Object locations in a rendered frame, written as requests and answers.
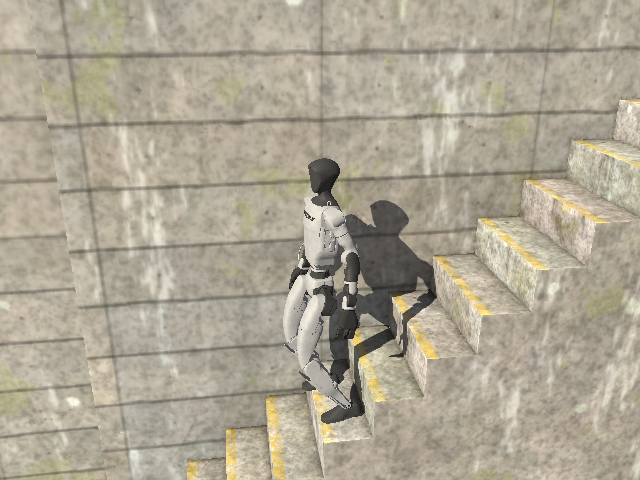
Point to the right robot foot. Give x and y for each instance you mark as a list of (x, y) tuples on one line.
[(308, 387)]

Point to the robot right hand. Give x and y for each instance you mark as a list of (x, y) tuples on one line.
[(296, 272)]

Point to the right robot forearm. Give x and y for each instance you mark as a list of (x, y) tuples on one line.
[(303, 263)]

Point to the robot left hand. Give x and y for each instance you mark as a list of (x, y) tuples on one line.
[(346, 320)]

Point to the robot right upper arm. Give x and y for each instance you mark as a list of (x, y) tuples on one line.
[(308, 197)]

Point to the robot left upper arm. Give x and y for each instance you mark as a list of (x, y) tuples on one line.
[(336, 222)]

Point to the left robot forearm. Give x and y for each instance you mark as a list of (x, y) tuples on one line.
[(350, 289)]

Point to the humanoid robot torso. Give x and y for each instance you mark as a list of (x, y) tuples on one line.
[(321, 248)]

